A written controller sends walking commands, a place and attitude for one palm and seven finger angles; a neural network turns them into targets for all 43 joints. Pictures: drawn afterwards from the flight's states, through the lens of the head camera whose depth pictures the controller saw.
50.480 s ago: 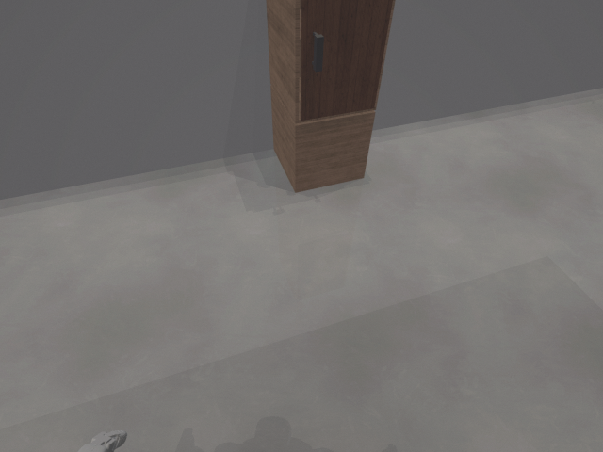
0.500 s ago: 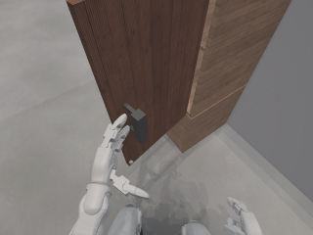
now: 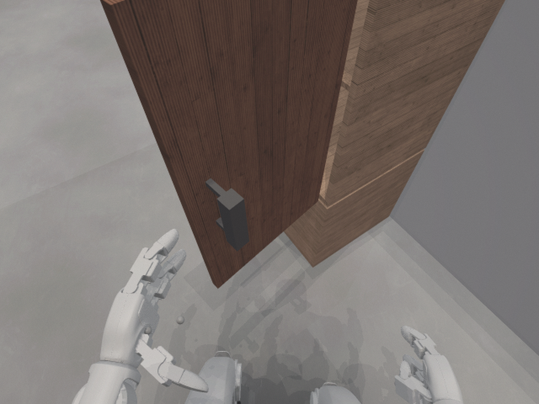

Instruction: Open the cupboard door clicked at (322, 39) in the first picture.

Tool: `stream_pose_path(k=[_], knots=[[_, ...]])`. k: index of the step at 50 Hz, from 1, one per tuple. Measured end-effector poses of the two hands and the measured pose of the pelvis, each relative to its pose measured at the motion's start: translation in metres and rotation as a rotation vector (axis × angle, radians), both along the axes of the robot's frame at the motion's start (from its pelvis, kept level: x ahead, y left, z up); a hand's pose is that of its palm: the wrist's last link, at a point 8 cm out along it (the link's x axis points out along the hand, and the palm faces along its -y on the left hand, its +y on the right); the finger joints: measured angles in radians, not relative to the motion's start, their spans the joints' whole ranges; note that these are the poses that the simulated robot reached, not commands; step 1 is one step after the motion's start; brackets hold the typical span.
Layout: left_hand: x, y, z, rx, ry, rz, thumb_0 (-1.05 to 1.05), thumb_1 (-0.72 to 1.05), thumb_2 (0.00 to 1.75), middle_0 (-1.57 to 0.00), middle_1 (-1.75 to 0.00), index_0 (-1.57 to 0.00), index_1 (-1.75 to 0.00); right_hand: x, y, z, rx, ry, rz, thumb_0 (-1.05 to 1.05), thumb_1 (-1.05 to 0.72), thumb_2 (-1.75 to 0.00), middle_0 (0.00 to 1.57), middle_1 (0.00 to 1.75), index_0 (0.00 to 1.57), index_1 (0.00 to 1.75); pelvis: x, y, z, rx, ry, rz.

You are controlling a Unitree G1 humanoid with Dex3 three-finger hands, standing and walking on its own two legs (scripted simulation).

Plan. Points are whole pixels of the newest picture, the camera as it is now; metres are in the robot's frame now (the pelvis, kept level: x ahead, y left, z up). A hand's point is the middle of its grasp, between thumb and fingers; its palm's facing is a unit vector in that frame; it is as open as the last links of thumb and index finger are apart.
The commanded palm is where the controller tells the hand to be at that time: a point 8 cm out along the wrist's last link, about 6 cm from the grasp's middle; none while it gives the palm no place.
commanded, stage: draw the hand back to the body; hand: left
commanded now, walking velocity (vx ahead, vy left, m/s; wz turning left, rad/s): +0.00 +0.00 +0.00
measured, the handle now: (225, 213) +0.38 +0.09 +0.05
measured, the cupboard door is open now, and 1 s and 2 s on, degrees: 100 100 100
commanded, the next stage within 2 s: step back with the hand held close in 1.68 s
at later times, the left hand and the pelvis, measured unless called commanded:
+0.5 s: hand (123, 317) +0.21 +0.17 +0.12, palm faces -0.04 -1.00 -0.05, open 16.3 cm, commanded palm +0.18 +0.23 +0.13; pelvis +0.00 +0.01 +0.03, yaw +0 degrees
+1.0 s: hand (7, 271) +0.22 +0.25 +0.20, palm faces +0.31 -0.87 -0.39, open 12.8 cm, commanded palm +0.18 +0.30 +0.22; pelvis +0.03 +0.03 +0.09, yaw +0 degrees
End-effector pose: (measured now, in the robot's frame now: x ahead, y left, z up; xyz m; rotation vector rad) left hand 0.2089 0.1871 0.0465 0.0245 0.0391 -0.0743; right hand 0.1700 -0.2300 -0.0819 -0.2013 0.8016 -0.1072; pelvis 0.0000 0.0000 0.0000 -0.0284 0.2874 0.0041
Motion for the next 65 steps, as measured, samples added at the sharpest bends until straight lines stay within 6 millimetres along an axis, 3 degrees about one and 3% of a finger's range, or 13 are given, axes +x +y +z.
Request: stream_pose_path(k=[8,12,18,26,32,44,53,65], knots=[[-0.001,0.004,0.003,-0.009,-0.065,-0.012,-0.01,-0.50,0.30,-0.15,-0.30,-0.15,-0.31,-0.006,0.001,-0.007,-0.020,-0.027,-0.004,0.01,-0.91,-0.90,0.20,0.30,0.20,0.30,-0.008,0.002,-0.009,-0.011,0.004,0.000],[0.000,0.010,0.022,0.015,-0.088,-0.016,-0.02,-0.50,0.30,-0.15,-0.30,-0.15,-0.31,-0.010,0.006,-0.003,-0.002,-0.029,-0.021,0.01,-0.91,-0.90,0.20,0.30,0.20,0.30,-0.009,0.004,-0.005,-0.013,-0.017,0.000],[-0.011,0.024,0.059,0.046,-0.062,0.014,-0.02,-0.50,0.30,-0.15,-0.30,-0.15,-0.31,-0.016,0.017,0.020,0.038,-0.052,-0.043,0.01,-0.91,-0.90,0.20,0.30,0.20,0.30,-0.005,0.009,0.017,-0.012,-0.064,0.003],[-0.022,0.041,0.075,0.029,-0.046,0.032,-0.01,-0.50,0.30,-0.15,-0.30,-0.15,-0.31,-0.009,0.018,0.050,0.007,-0.117,-0.027,0.01,-0.91,-0.90,0.20,0.30,0.20,0.30,0.000,0.012,0.034,-0.014,-0.109,0.011],[-0.025,0.054,0.099,0.088,-0.091,0.037,-0.01,-0.46,0.32,-0.15,-0.30,-0.15,-0.31,0.000,0.016,0.067,-0.015,-0.161,-0.023,0.01,-0.91,-0.90,0.20,0.30,0.20,0.30,0.003,0.014,0.043,-0.018,-0.140,0.015],[-0.031,0.088,0.142,0.350,0.026,0.316,-0.01,-0.13,0.46,-0.17,-0.30,-0.16,-0.31,0.017,0.036,0.093,-0.005,-0.157,-0.020,0.01,-0.91,-0.90,0.20,0.30,0.20,0.30,0.018,0.023,0.075,-0.001,-0.211,0.000],[-0.020,0.108,0.183,0.398,-0.067,0.419,0.00,0.18,0.59,-0.18,-0.30,-0.18,-0.31,0.029,0.043,0.101,0.005,-0.151,0.010,0.01,-0.91,-0.90,0.20,0.30,0.20,0.30,0.031,0.027,0.091,0.011,-0.266,-0.004],[-0.012,0.129,0.230,0.465,-0.186,0.498,0.00,0.59,0.77,-0.19,-0.30,-0.19,-0.31,0.044,0.034,0.113,-0.001,-0.157,0.015,0.01,-0.91,-0.90,0.20,0.30,0.20,0.30,0.043,0.024,0.103,0.020,-0.308,-0.017]])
